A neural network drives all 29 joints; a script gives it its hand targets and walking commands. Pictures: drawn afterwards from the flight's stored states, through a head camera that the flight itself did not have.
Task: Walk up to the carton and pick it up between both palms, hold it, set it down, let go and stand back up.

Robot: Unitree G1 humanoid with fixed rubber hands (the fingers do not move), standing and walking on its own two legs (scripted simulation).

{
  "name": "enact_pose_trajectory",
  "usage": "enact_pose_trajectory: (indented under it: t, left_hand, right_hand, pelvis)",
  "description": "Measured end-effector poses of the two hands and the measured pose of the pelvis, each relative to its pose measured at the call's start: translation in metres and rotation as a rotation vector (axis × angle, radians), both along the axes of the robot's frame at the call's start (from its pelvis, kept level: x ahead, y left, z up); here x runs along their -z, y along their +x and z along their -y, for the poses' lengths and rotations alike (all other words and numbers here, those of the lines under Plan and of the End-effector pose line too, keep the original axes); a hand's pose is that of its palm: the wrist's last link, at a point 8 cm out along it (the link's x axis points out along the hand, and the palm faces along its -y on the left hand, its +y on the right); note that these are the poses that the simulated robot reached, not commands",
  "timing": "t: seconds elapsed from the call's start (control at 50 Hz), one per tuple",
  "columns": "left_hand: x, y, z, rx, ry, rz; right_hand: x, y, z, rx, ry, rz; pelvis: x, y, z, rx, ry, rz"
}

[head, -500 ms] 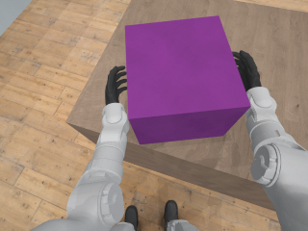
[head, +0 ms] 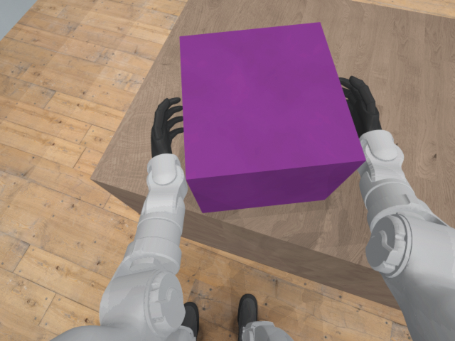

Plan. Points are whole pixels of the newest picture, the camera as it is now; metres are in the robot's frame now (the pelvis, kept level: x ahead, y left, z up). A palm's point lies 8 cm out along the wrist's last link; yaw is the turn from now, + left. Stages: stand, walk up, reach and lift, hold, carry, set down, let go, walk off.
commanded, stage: set down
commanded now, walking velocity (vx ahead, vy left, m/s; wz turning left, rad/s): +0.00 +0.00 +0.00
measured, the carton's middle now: (257, 124) +0.49 -0.03 -0.02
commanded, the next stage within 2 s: none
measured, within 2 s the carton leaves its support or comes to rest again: rests again in 0.40 s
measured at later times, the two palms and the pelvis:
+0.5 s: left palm (163, 140) +0.43 +0.14 +0.01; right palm (358, 121) +0.48 -0.21 +0.01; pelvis +0.00 +0.01 +0.00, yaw -3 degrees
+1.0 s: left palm (161, 155) +0.42 +0.15 -0.03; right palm (392, 124) +0.49 -0.28 -0.01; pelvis -0.02 +0.01 -0.02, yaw -4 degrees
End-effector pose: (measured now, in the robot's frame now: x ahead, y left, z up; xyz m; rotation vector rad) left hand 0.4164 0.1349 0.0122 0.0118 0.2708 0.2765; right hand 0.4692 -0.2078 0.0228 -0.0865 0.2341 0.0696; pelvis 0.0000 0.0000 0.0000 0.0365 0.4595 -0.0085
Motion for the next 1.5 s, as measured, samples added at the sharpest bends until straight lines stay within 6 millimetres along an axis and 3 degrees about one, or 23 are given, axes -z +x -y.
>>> enact_pose_trajectory:
  t: [0.38, 0.56, 0.72, 0.82, 0.96, 1.04, 1.26, 1.38, 1.5]
  left_hand:
    - [0.002, 0.007, -0.001, 0.016, 0.022, -0.017]
    - [0.005, 0.019, -0.005, 0.036, 0.045, -0.051]
    - [0.01, 0.024, -0.007, 0.064, 0.062, -0.077]
    - [0.02, 0.019, -0.009, 0.076, 0.063, -0.095]
    - [0.039, 0.005, -0.014, 0.064, 0.042, -0.11]
    - [0.039, 0.001, -0.016, 0.049, 0.043, -0.08]
    - [0.009, -0.003, -0.003, 0.088, 0.056, -0.055]
    - [0.002, -0.019, -0.004, 0.092, 0.028, -0.056]
    - [0.006, -0.042, -0.011, 0.074, 0.01, -0.067]
  right_hand:
    - [0.009, 0.002, 0.0, 0.002, -0.017, -0.061]
    - [0.014, 0.018, -0.002, 0.0, -0.019, -0.094]
    - [0.017, 0.036, 0.007, 0.045, 0.025, -0.075]
    - [0.021, 0.037, 0.025, 0.088, 0.026, -0.065]
    - [0.031, 0.024, 0.061, 0.141, -0.006, -0.072]
    - [0.029, 0.018, 0.073, 0.142, -0.005, -0.037]
    - [0.02, 0.0, 0.08, 0.119, 0.053, -0.031]
    - [0.019, -0.025, 0.086, 0.118, 0.034, -0.067]
    - [0.008, -0.049, 0.094, 0.105, -0.002, -0.079]
  pelvis:
    - [0.001, 0.0, -0.009, 0.029, -0.005, -0.025]
    - [0.007, -0.002, -0.013, 0.046, -0.011, -0.092]
    - [0.014, -0.003, -0.016, 0.055, -0.014, -0.145]
    - [0.017, -0.005, -0.015, 0.052, -0.01, -0.162]
    - [0.021, -0.014, -0.011, 0.059, 0.0, -0.181]
    - [0.025, -0.02, -0.01, 0.072, 0.007, -0.201]
    - [0.025, -0.038, -0.012, 0.094, 0.016, -0.163]
    - [0.022, -0.043, -0.01, 0.09, 0.008, -0.101]
    - [0.019, -0.046, -0.007, 0.076, 0.0, -0.036]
